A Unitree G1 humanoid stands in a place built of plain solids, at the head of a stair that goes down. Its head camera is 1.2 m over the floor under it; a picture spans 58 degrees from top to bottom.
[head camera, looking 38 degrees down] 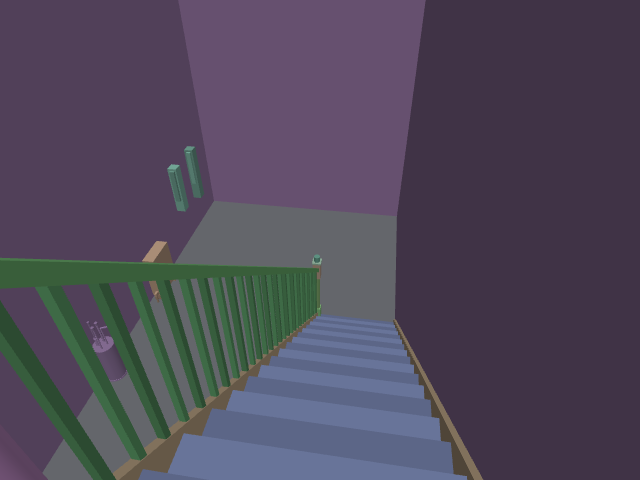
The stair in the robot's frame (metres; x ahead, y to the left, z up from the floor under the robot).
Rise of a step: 0.20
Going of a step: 0.22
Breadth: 1.05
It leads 9 degrees to the right of straight ahead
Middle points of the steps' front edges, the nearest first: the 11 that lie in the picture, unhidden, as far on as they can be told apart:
0.77 0.00 -0.40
0.99 -0.03 -0.60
1.21 -0.07 -0.80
1.44 -0.10 -1.00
1.66 -0.13 -1.20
1.88 -0.17 -1.40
2.10 -0.20 -1.60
2.33 -0.23 -1.80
2.55 -0.27 -2.00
2.77 -0.30 -2.19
2.99 -0.33 -2.39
